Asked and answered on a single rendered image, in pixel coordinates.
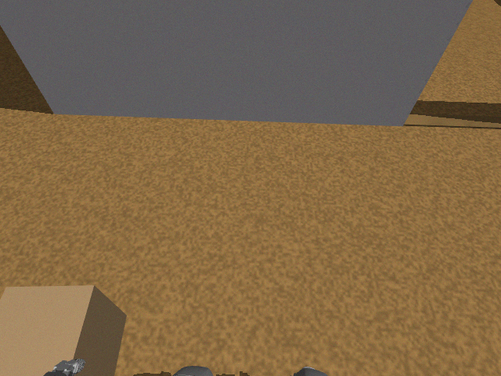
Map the left robot hand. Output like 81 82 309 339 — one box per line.
44 359 85 376

